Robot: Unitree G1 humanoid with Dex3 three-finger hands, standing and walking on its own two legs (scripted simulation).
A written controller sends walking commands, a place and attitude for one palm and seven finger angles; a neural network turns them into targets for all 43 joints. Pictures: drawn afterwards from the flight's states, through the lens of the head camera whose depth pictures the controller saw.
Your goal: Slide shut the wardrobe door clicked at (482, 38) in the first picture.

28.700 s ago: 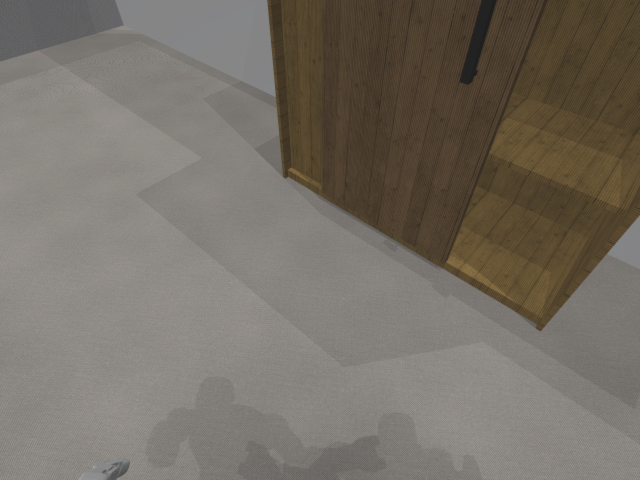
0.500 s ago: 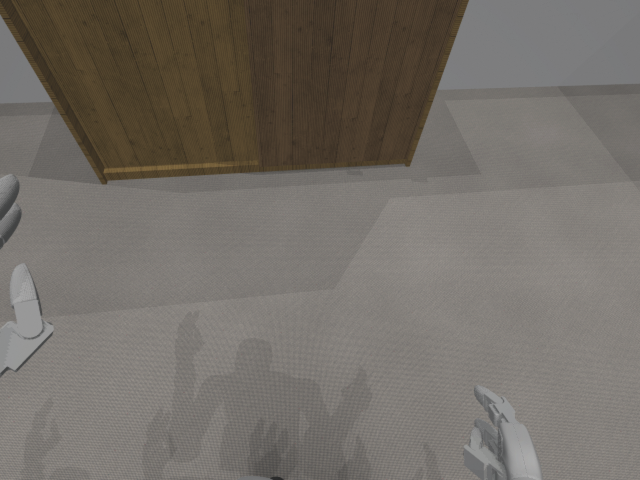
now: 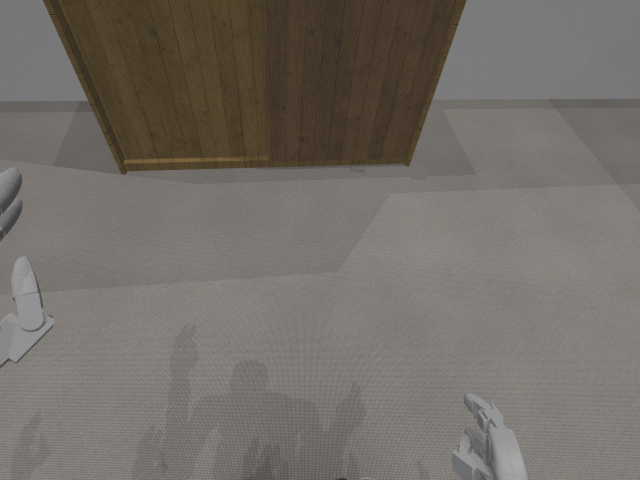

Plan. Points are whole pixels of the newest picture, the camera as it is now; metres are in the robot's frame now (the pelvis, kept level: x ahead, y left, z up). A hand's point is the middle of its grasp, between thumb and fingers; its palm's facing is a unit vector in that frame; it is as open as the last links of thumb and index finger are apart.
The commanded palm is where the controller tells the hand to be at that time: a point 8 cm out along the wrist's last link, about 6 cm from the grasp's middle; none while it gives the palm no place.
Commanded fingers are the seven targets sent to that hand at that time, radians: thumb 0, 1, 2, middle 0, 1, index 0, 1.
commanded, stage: stop stepping back and stand still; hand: left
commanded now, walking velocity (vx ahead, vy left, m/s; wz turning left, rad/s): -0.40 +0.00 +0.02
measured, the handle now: out of the picture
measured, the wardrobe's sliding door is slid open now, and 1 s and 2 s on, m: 0.00 0.00 0.00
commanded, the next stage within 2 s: let the arm hang, fingers relaxed in 1.46 s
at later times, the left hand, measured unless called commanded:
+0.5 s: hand out of the picture +0.09 +0.25 +0.17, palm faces +0.39 -0.82 -0.41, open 7.4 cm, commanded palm +0.04 +0.29 +0.18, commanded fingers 0.00 0.90 0.90 -0.20 -0.30 -0.20 -0.30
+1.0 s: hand out of the picture +0.09 +0.29 +0.17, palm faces +0.42 -0.80 -0.43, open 7.4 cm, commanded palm +0.04 +0.33 +0.18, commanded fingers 0.00 0.90 0.90 -0.20 -0.30 -0.20 -0.30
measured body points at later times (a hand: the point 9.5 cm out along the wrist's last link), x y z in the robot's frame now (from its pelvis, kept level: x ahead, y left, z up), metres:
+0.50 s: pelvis -0.10 +0.01 +0.00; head -0.12 +0.01 +0.45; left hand +0.06 +0.29 +0.19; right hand +0.05 -0.23 -0.08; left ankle -0.06 +0.12 -0.72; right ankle -0.08 -0.07 -0.74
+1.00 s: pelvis -0.09 +0.04 +0.00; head -0.09 +0.04 +0.45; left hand +0.07 +0.33 +0.19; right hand +0.09 -0.15 -0.08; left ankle -0.08 +0.14 -0.74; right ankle -0.06 -0.06 -0.74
